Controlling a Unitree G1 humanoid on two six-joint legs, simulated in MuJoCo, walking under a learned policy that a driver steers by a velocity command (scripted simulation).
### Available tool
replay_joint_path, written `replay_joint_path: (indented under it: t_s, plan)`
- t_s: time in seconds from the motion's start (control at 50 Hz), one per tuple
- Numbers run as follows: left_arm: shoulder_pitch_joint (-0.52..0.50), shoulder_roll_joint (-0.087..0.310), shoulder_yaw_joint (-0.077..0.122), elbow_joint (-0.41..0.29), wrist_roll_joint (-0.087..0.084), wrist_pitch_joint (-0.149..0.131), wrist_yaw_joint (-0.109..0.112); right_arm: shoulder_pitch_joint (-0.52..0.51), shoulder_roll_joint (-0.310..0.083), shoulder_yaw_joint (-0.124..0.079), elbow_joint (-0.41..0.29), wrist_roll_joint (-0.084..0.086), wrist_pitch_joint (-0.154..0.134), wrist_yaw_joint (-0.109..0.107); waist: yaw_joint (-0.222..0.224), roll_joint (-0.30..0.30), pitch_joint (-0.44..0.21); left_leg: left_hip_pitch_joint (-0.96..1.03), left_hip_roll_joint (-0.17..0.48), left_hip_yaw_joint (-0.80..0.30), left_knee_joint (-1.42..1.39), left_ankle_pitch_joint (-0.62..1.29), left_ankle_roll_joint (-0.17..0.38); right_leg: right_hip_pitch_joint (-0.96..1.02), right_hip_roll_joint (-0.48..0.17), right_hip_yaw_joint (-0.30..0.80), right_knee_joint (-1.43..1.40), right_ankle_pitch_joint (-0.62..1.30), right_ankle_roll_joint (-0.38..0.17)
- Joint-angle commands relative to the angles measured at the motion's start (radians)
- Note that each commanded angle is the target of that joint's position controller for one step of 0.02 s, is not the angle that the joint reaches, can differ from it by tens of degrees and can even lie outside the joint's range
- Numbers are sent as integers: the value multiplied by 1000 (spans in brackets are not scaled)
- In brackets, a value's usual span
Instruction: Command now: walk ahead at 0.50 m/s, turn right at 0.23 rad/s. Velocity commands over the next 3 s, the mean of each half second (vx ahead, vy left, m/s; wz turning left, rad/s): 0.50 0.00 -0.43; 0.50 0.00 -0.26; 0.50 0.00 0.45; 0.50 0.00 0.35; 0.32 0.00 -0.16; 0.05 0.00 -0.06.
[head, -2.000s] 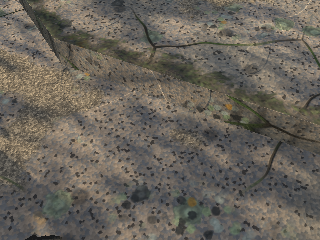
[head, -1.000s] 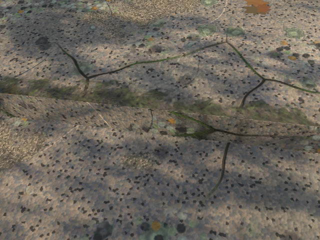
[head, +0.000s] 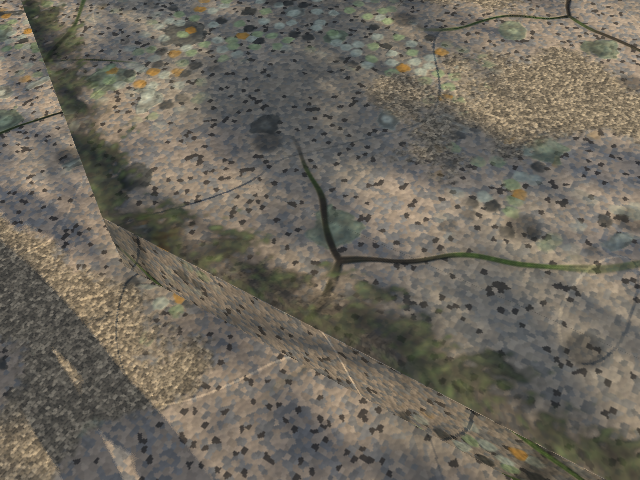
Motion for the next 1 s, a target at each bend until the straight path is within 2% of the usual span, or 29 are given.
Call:
replay_joint_path:
  t_s: [0.02, 0.1, 0.14, 0.16, 0.18, 0.2, 0.22, 0.24, 0.26, 0.3, 0.38, 0.48, 0.52, 0.54, 0.6, 0.62, 0.64, 0.66, 0.68, 0.7, 0.72, 0.74, 0.78, 0.86, 0.88, 0.92, 0.94, 0.96, 1.0]
  plan:
    - [-25, 147, 35, -43, -5, -9, 1, -43, -38, 5, -72, 8, -15, 7, -24, -164, -4, 32, 10, 32, -171, 98, -26, -40, -216, 240, -173, 119, -170]
    - [12, 168, 48, -16, -5, -1, -5, -104, -60, 4, -90, 22, -30, -2, -14, -134, -20, 160, -16, 44, -297, 198, -31, -62, -216, 257, -121, 144, -127]
    - [-7, 180, 53, -16, -7, 3, 3, -57, -72, -5, -78, 20, -40, -14, -53, -102, -22, 275, -22, 38, -398, 208, -24, -86, -201, 277, -44, 120, -97]
    - [-2, 163, 49, -14, -6, 2, 6, 6, -95, -15, -57, 15, -49, -25, -81, -71, -46, 381, -17, 24, -447, 186, -8, -115, -163, 269, 43, 129, -76]
    - [-18, 120, 37, -30, -13, -6, 6, 117, -154, -33, -41, 0, -61, -41, -138, 18, -113, 520, 110, -111, -522, 74, 27, -178, -95, 213, 240, 90, -44]
    - [-13, 29, 13, -73, -34, -10, 8, 208, -254, -56, -39, -11, -55, -53, -170, 213, -199, 689, 352, -412, -650, -145, 92, -366, 27, 60, 505, -199, -2]
    - [26, 86, 24, -75, -13, 8, 15, 196, -262, -68, -19, 7, -34, -55, -126, 238, -177, 609, 427, -607, -713, -272, 157, -453, 7, 21, 647, -351, -10]
    - [29, 112, 32, -42, 3, 26, 14, 131, -167, -46, -38, 14, -29, -48, -90, 111, -85, 532, 382, -532, -715, -297, 157, -461, -52, 52, 719, -301, -21]
    - [7, 98, 31, -29, 6, 32, 4, 84, -103, -31, -41, 24, -34, -43, -72, 62, -23, 468, 330, -405, -723, -171, 147, -455, -82, 49, 724, -234, -16]
    - [-25, 77, 31, -23, 13, 42, -7, 63, -58, -18, -31, 22, -50, -48, -53, 80, 4, 422, 260, -206, -736, 119, 122, -424, -114, 27, 711, -150, 3]
    - [-124, 39, 21, -55, 20, 57, -23, 112, -69, -27, 11, 30, -76, -43, -51, 57, -23, 464, 242, -25, -709, 533, 129, -470, -118, -7, 721, -53, 33]
    - [-301, 10, -4, -123, 23, 58, -47, 116, -77, -33, 44, 33, -73, -40, -71, 65, 0, 431, 213, 134, -711, 603, 124, -420, -124, -63, 466, 73, 54]
    - [-320, 3, -14, -136, 24, 58, -49, 120, -95, -38, 52, 33, -72, -42, -69, 75, -22, 400, 219, 189, -676, 672, 113, -299, -98, -113, 384, 95, 29]
    - [-312, 12, -12, -134, 25, 66, -42, 135, -98, -38, 60, 32, -70, -43, -66, 97, -42, 404, 228, 203, -633, 731, 113, -254, -81, -141, 395, 47, 10]
    - [-257, 48, 3, -127, 39, 63, -25, 139, -135, -45, 64, 38, -51, -48, -33, 73, -84, 453, 238, 234, -402, 1059, 95, -150, -8, -171, 316, -51, -52]
    - [-162, 55, 11, -99, 41, 52, -19, 131, -151, -49, 61, 45, -38, -48, 12, 60, -130, 426, 233, 244, -234, 1046, 86, -38, 25, -174, 244, -36, -79]
    - [-16, 90, 32, -54, 44, 43, -6, 116, -147, -46, 47, 46, -32, -46, 81, 12, -195, 299, 201, 258, 12, 859, 52, 162, 36, -147, 160, 9, -108]
    - [17, 199, 57, -42, 44, 37, 9, 140, -38, -19, 21, 20, -32, -42, 48, -173, -192, 16, 107, 240, 302, -2, 9, 326, -205, 164, 113, 153, -147]
    - [32, 319, 87, -78, 19, 47, 12, 162, -31, -14, -46, 25, -30, -39, 37, -268, -298, -226, -33, 96, 542, -215, -33, 449, -436, 651, -3, 302, -341]
    - [16, 257, 83, -77, -1, 61, 17, 77, -81, -24, -39, 9, -28, -38, 63, -96, -219, -314, 27, 12, 623, -104, -39, 386, -410, 578, -52, 165, -359]
    - [-26, 180, 60, -63, -6, 64, 27, 66, -57, -15, -37, 14, -35, -32, 29, -98, -119, -358, 54, 35, 666, -12, -32, 292, -384, 470, -61, 122, -330]
    - [-43, 122, 42, -55, 0, 58, 28, 95, -40, -11, -11, 10, -37, -30, -11, -61, -84, -341, 69, 48, 692, 7, -25, 207, -331, 380, -56, 194, -276]
    - [-87, 60, 15, -50, 2, 39, 31, 154, -14, -7, 21, 8, -6, -16, -73, -51, -61, -290, 81, 44, 740, 25, -21, 58, -255, 237, -53, 290, -209]
    - [31, 86, 16, 29, 7, -2, 20, 67, 36, -4, -10, 23, 38, -10, -55, -71, -1, -489, 56, 49, 842, 55, 4, 29, -236, 182, -92, 147, -152]
    - [89, 84, 16, 56, 13, -8, 21, 29, 62, -1, -19, 31, 46, -21, -30, -118, 12, -591, 29, 50, 976, 17, 12, 62, -259, 202, -109, 68, -168]
    - [167, 54, 3, 103, 15, -14, 21, -88, 104, 14, -85, 36, 48, -54, 1, -115, 77, -845, -30, -19, 1227, -104, 38, 112, -317, 222, -149, -63, -197]
    - [178, 45, -5, 121, 16, -21, 22, -165, 123, 25, -130, 32, 46, -66, -3, -86, 121, -962, -44, -42, 1269, -141, 57, 135, -337, 212, -163, -103, -179]
    - [203, 37, -17, 148, 23, -30, 18, -238, 164, 43, -168, 35, 40, -83, 10, -110, 134, -1113, -68, -39, 1423, -194, 90, 204, -367, 211, -164, -53, -158]
    - [191, 26, -37, 173, 15, -41, 16, -291, 177, 64, -226, 41, 30, -90, -27, -53, 126, -1135, -67, -41, 1378, -215, 117, 198, -351, 111, -190, -71, -82]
